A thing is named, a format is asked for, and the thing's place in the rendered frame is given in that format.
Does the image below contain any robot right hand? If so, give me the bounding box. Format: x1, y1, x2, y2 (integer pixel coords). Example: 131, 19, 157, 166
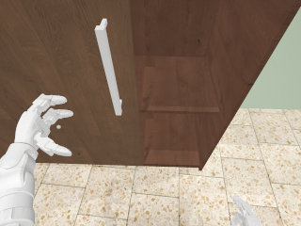
230, 195, 262, 226

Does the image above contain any robot left forearm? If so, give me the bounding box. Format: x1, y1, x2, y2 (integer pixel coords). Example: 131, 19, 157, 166
0, 142, 39, 226

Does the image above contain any handle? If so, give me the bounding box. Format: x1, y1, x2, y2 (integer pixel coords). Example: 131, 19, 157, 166
94, 18, 122, 116

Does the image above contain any robot left hand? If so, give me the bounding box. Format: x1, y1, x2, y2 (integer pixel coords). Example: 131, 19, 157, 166
14, 93, 73, 156

